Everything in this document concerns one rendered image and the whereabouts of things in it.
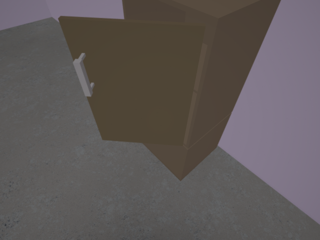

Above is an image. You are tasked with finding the handle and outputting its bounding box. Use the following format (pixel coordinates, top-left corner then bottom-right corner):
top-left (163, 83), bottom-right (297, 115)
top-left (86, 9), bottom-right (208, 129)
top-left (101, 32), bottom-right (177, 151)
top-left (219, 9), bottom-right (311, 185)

top-left (73, 53), bottom-right (95, 97)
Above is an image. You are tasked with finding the cupboard door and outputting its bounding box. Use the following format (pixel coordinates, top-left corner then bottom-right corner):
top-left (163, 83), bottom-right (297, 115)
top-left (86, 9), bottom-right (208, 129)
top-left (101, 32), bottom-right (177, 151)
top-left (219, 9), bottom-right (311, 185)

top-left (58, 16), bottom-right (206, 146)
